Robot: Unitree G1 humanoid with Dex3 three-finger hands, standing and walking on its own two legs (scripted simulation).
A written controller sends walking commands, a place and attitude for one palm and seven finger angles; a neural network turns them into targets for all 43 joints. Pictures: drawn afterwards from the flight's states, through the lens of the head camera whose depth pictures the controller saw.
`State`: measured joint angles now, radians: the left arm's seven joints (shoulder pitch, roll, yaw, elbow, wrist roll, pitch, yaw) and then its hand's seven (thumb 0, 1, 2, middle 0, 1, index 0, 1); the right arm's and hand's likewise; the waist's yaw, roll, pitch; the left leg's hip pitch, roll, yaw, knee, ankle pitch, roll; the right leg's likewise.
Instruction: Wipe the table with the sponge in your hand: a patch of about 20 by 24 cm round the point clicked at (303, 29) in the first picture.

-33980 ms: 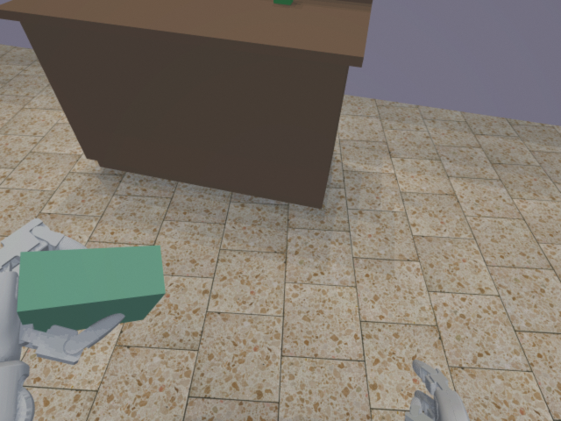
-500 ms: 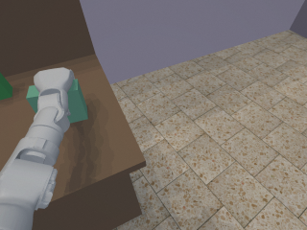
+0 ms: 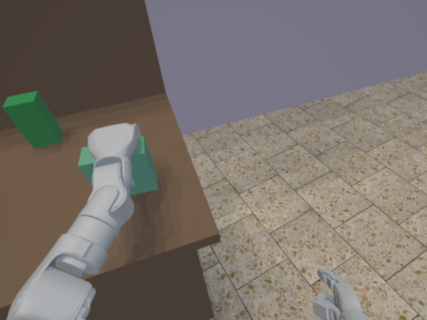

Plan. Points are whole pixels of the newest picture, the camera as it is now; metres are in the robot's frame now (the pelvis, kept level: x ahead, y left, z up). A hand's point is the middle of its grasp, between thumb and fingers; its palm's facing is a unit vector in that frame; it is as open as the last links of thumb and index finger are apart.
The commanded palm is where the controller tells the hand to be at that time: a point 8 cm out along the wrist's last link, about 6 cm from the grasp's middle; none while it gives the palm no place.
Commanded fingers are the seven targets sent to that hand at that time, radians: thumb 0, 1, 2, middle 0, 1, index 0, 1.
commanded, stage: wipe back along the third lane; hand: left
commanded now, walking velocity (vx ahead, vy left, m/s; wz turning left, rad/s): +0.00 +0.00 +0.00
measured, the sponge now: (125, 175) +0.38 +0.24 +0.08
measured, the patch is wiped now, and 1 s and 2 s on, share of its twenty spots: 0.95 0.95 0.95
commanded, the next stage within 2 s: slide back across to the middle lane in 0.98 s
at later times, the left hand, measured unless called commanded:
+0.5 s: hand (126, 177) +0.33 +0.21 +0.12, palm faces +0.08 -0.03 -1.00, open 9.6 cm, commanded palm +0.29 +0.20 +0.15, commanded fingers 0.00 0.10 1.30 -1.20 -1.60 -1.20 -1.60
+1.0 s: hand (127, 195) +0.29 +0.19 +0.12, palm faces +0.12 -0.06 -0.99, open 9.6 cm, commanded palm +0.24 +0.18 +0.15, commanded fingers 0.00 0.10 1.30 -1.20 -1.60 -1.20 -1.60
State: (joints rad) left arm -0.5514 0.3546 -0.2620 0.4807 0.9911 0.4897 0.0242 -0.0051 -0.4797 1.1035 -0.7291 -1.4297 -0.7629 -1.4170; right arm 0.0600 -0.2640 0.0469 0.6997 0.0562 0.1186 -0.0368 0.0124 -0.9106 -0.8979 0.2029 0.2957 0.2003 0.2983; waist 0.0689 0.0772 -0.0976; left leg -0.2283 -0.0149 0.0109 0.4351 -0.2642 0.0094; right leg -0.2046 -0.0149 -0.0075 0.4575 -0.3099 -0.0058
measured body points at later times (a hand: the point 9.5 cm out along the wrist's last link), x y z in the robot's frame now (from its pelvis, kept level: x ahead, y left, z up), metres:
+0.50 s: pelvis +0.00 -0.02 +0.00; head -0.02 -0.07 +0.45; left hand +0.32 +0.20 +0.17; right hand +0.21 -0.24 -0.11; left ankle -0.03 +0.12 -0.74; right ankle -0.05 -0.12 -0.74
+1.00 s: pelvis -0.01 -0.01 +0.00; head -0.04 -0.07 +0.45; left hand +0.28 +0.19 +0.17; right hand +0.22 -0.22 -0.09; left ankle -0.03 +0.12 -0.74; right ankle -0.05 -0.12 -0.74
